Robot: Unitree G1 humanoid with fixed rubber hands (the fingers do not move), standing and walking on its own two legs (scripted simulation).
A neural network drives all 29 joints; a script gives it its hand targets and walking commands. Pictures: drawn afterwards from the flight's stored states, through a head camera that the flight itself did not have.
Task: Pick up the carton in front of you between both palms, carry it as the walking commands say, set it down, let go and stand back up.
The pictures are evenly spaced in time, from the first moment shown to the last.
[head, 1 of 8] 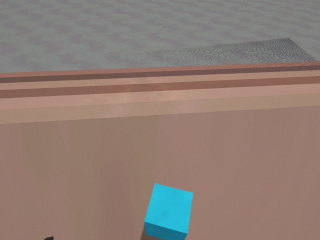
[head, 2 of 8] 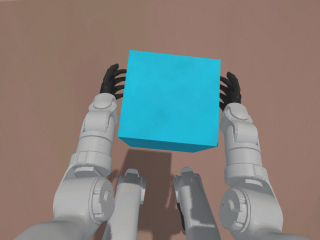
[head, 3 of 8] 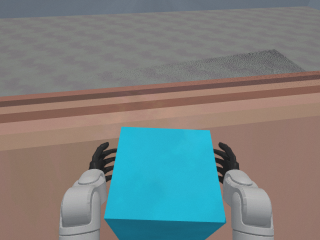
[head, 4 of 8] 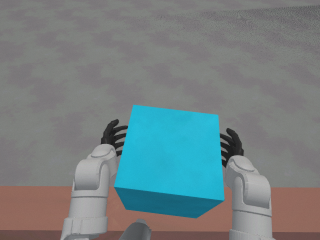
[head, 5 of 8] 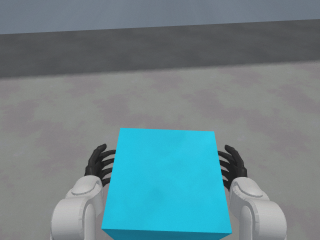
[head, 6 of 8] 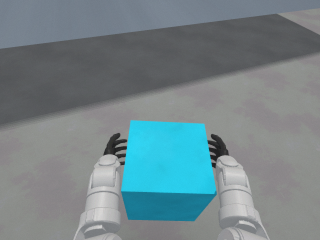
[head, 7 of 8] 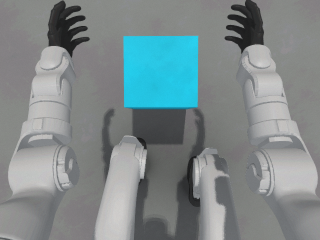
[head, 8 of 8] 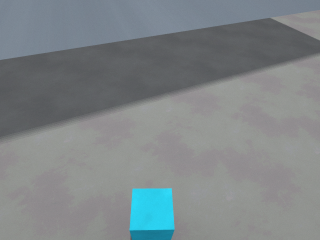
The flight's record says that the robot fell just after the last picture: no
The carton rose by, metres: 0.69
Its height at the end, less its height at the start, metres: -0.77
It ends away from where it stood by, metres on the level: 5.74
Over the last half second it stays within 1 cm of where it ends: yes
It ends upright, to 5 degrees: yes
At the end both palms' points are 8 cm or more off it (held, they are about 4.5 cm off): yes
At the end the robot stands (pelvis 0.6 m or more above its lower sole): yes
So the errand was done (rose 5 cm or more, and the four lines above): yes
